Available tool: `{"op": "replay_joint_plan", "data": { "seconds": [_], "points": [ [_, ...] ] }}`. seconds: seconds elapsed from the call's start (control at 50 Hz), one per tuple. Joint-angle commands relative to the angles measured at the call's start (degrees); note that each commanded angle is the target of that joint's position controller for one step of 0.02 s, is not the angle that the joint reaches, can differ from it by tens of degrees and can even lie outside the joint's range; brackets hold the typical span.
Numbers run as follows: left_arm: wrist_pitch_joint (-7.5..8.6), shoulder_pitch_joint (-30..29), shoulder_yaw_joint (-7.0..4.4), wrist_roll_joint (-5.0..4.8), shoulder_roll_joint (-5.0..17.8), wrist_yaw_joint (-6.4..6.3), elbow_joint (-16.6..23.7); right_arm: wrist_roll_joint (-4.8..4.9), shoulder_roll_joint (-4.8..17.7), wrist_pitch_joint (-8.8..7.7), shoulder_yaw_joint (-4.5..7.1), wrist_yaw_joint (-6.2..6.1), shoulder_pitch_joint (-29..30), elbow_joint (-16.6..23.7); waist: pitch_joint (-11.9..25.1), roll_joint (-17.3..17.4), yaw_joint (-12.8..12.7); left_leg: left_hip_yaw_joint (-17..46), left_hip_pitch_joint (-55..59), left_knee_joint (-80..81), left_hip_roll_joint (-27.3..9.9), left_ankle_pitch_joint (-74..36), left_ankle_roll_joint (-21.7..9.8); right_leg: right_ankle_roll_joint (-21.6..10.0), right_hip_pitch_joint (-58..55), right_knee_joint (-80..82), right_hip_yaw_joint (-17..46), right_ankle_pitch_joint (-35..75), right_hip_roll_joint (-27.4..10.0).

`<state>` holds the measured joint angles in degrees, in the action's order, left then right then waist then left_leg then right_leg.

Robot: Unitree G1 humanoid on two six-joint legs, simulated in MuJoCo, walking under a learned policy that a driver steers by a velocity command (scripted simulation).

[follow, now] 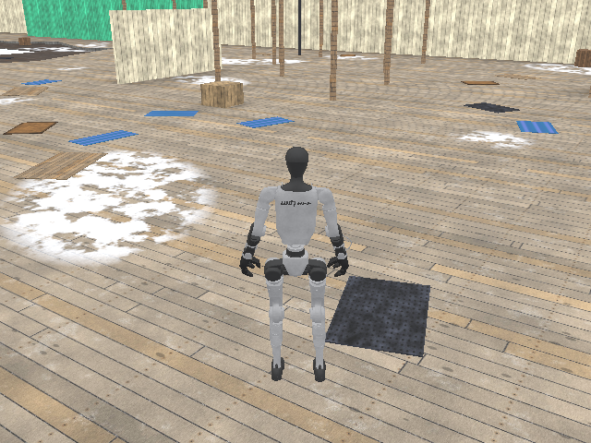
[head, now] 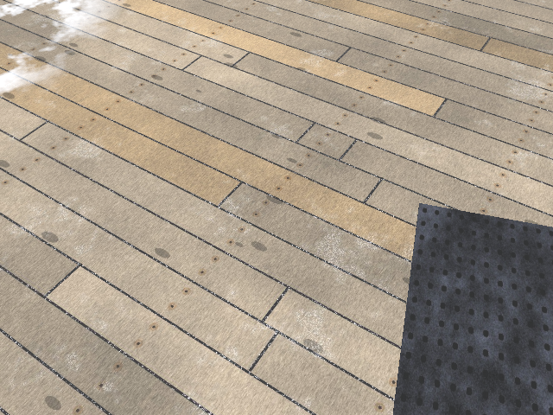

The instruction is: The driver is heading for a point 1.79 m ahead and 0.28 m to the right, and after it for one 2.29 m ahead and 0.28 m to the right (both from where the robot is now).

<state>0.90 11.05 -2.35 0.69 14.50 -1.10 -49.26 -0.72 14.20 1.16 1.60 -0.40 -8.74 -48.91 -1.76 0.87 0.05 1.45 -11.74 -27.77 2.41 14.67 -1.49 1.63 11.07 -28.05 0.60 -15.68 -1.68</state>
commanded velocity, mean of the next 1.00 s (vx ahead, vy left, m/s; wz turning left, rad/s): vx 0.10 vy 0.00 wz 0.01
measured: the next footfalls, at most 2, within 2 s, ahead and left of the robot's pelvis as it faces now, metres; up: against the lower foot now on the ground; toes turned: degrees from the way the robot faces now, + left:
left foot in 1.28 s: +0.42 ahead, +0.10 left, +0.00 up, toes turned +1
right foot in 1.82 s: +0.72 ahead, -0.15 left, +0.00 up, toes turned -4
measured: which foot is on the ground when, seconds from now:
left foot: down 0.00-0.88, up 0.90-1.00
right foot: down 0.00-1.00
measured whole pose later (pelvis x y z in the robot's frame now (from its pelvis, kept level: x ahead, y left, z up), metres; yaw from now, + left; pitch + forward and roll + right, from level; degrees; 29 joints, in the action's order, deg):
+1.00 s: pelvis +0.09 -0.04 +0.00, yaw -1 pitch +1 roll +1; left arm 6.4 23.3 -1.9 -0.4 12.6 0.4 -61.6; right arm 2.0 15.1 -5.1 2.7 0.4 -12.8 -57.9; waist 0.6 1.5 -1.7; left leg -0.1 -25.7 -61.2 -0.5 21.6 -3.2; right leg -2.3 5.4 -23.4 -1.2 -18.3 1.1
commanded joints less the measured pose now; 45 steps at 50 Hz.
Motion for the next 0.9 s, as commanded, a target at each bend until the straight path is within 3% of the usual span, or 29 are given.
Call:
{"op": "replay_joint_plan", "data": {
  "seconds": [0.02,0.3,0.6,0.62,0.66,0.72,0.78,0.82,0.86,0.88,0.9],
  "points": [
    [0.86,-0.54,-1.3,-0.12,7.03,-0.44,1.64,0.14,6.09,-0.56,1.61,-0.45,1.59,1.85,1.84,-2.65,-0.18,3.98,0.05,4.48,-3.79,-6.28,-1.09,-1.54,-0.37,4.63,2.73,9.06,-2.68],
    [0.36,-0.65,-0.5,-0.32,6.21,-0.78,-4.24,0.47,6.48,-0.81,1.6,-1.31,-0.39,-5.93,1.14,-0.74,-0.06,3.2,1.64,4.79,-3.77,-9.44,-0.33,-1.84,-0.8,5.27,1.55,9.47,-1.13],
    [0.01,1.21,0.18,-0.42,5.44,-1.2,-9.02,0.6,5.67,-0.96,0.98,-1.59,-1.5,-10.54,0.3,-0.87,-0.04,2.48,1.31,5.25,-3.53,-8.88,-0.28,-1.72,-0.23,5.77,0.88,8.29,-0.23],
    [-0.09,2.33,0.28,-0.48,4.97,-1.27,-9.76,0.65,5.27,-0.9,0.88,-1.64,-2.47,-11.19,1.56,-0.71,-0.04,1.93,1.7,5.48,-2.94,-2.88,-0.48,-1.87,-0.62,5.69,0.1,2.66,0.52],
    [-0.27,2.27,-0.03,-1.12,5.6,-1.57,-9.73,1.36,6.61,-0.76,1.43,-1.83,-3.13,-11.36,-1.31,-0.05,0.26,2.21,-2.02,5.29,-2.19,18.42,-2.24,-3.37,3.33,3.62,-0.67,-15.31,2.0],
    [1.17,1.91,-0.05,-1.46,5.13,-1.41,-8.56,1.72,7.43,-2.21,1.79,-1.58,-5.59,-11.05,-6.19,2.23,1.09,8.6,-5.45,8.23,-6.32,30.53,-5.49,-5.21,11.21,0.61,0.97,-22.91,1.19],
    [3.57,0.51,0.55,-2.11,1.74,-0.15,-7.34,2.25,9.91,-4.03,2.71,-0.91,-8.91,-11.57,-5.66,9.32,1.39,24.7,-1.39,16.18,-16.68,32.83,-11.32,-4.89,13.91,-10.65,-2.61,-9.91,2.36],
    [4.49,2.66,0.21,-2.28,2.48,0.53,-7.96,2.36,9.54,-4.43,2.7,-0.74,-5.5,-9.75,-5.22,7.87,-1.01,23.64,-4.63,16.36,-17.01,27.91,-10.92,-6.92,8.58,-7.95,-1.97,-9.27,1.3],
    [4.68,10.88,-0.28,-2.28,2.91,0.55,-11.27,2.76,8.21,-4.33,2.2,-0.39,0.95,-6.86,-5.09,4.8,-5.57,13.61,-14.27,9.98,-10.74,19.62,-6.6,-8.41,-7.08,3.84,-0.66,-5.1,1.15],
    [4.75,17.73,-1.5,-2.03,7.03,0.33,-13.35,2.64,4.77,-4.87,1.32,-0.25,3.74,-5.16,-3.78,-4.45,-7.64,3.93,-22.11,-3.89,-4.35,12.07,-2.61,-10.77,-14.8,9.42,11.39,-10.24,-5.7],
    [4.97,23.4,-3.07,-2.16,13.04,0.83,-14.46,2.21,2.99,-6.21,0.9,-0.26,4.7,-2.76,-2.3,-17.73,-8.38,-3.75,-31.08,-20.01,0.56,11.33,0.08,-16.65,-21.47,17.03,30.96,-12.27,-16.9]
  ]
}}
